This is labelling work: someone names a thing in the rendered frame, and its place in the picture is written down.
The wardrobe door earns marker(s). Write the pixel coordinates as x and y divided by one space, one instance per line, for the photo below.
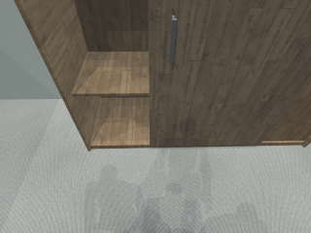
238 66
295 125

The handle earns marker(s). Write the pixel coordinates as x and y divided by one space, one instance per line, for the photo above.
172 39

